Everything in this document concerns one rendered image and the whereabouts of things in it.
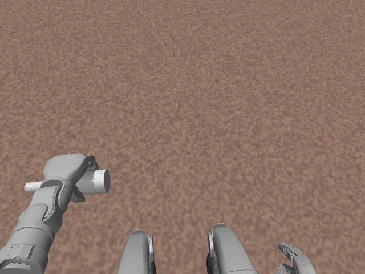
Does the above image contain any left robot arm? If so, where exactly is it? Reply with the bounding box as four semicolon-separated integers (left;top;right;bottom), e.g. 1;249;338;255
0;176;74;274

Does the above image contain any left robot hand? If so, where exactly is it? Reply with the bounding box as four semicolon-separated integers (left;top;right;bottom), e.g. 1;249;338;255
43;153;99;202

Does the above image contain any bottle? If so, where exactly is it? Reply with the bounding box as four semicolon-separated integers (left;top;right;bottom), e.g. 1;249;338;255
25;169;111;195

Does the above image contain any right robot hand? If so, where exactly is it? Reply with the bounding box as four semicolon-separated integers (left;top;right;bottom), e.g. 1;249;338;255
275;242;317;274

